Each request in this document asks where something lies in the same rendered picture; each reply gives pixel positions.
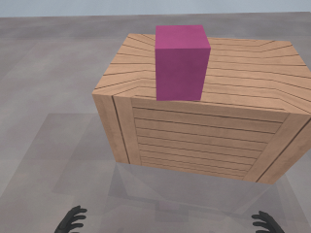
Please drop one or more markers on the pedestal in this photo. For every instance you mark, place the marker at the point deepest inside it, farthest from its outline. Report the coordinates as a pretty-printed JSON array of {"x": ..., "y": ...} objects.
[{"x": 252, "y": 122}]

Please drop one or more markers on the left robot hand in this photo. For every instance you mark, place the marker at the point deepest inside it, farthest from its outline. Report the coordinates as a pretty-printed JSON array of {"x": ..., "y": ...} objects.
[{"x": 65, "y": 225}]

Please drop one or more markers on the carton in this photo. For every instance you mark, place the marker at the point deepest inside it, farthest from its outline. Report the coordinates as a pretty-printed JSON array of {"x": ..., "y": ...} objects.
[{"x": 181, "y": 59}]

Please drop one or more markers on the right robot hand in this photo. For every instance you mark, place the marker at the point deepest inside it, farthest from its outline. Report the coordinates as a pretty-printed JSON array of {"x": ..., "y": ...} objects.
[{"x": 269, "y": 223}]

